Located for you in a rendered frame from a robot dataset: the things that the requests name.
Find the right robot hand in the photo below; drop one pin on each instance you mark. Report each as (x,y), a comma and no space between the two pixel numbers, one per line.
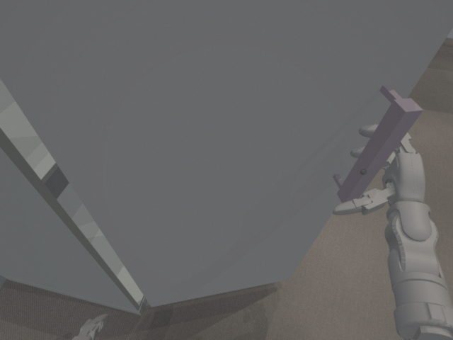
(405,170)

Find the handle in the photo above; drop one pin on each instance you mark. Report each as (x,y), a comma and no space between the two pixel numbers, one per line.
(397,121)

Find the left robot hand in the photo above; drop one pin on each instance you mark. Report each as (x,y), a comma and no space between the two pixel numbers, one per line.
(90,330)

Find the right robot forearm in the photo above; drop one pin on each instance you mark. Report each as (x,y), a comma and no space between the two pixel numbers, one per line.
(424,310)

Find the fridge door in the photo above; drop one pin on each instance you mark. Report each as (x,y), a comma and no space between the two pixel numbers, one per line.
(202,136)

